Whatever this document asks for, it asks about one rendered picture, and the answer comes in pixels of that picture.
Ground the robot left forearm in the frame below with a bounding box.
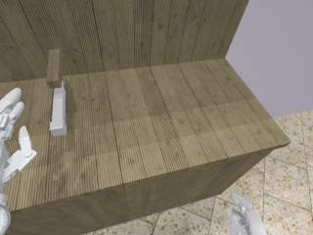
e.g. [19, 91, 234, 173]
[0, 193, 11, 235]

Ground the counter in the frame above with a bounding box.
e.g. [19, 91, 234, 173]
[0, 0, 291, 235]

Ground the tap lever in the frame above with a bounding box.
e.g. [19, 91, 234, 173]
[50, 81, 67, 137]

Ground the right robot hand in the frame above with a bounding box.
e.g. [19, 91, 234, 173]
[228, 192, 267, 235]

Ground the left robot hand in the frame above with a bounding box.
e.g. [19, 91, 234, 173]
[0, 87, 37, 193]

